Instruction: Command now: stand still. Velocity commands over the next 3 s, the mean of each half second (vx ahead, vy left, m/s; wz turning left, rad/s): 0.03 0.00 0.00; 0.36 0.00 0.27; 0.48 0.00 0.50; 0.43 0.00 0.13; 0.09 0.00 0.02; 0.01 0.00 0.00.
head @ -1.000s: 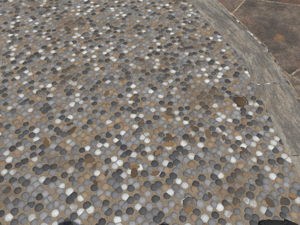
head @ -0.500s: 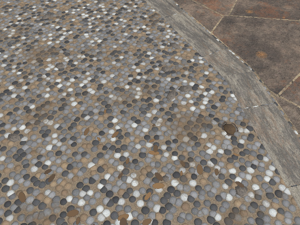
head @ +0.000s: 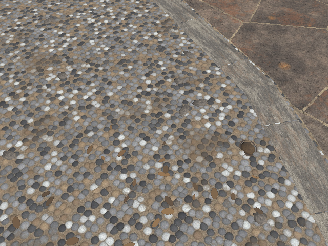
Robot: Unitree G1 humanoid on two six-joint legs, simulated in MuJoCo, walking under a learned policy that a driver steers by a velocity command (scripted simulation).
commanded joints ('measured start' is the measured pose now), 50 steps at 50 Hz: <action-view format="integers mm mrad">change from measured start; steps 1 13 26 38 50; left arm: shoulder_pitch -31 -29 -54 237 296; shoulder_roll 115 105 74 92 143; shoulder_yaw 22 15 11 16 11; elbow -23 58 78 121 93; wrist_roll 0 -1 -13 -10 9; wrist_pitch -5 3 -33 -134 -111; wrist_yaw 7 12 1 -27 16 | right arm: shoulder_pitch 40 102 236 86 -225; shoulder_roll -100 -64 -128 -53 13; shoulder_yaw -15 -3 -33 -43 -33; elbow -10 27 33 -91 -259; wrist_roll -1 -3 24 69 35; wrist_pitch -11 -26 -45 -115 -74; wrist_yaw -5 -9 -20 16 74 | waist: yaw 3 12 -28 73 84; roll -4 -4 133 -89 -35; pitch -45 -8 107 41 117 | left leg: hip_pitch -134 -173 -160 -689 -648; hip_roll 28 25 190 55 88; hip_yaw -23 -18 -273 -188 -1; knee -93 -114 -264 773 305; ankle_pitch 147 70 -464 16 361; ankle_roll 14 16 170 97 59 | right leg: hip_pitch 150 133 -144 351 261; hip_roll -62 -49 33 -354 -269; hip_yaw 65 61 -51 386 -144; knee -59 -87 123 -347 -410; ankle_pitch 243 121 -280 -209 312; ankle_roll -46 -35 -26 -159 -113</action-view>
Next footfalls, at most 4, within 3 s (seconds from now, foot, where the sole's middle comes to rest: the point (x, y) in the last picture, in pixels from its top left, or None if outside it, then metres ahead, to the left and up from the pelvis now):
1.16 left None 0.40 0.15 -0.77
1.70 right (145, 188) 0.77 0.10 -0.77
2.14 left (84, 175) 0.84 0.39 -0.77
2.40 right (139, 166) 0.89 0.13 -0.77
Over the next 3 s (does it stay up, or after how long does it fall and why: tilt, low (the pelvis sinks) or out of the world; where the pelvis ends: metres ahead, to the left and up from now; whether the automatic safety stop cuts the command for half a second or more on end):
stays up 0.83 0.24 0.00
